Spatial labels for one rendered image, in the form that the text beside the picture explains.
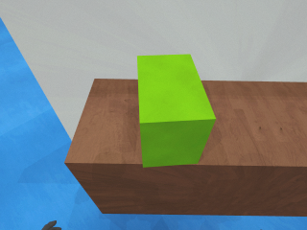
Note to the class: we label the carton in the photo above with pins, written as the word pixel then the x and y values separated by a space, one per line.
pixel 175 115

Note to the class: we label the pedestal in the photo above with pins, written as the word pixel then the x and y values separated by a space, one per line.
pixel 254 162

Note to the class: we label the left robot hand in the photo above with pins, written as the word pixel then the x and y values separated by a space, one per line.
pixel 50 226

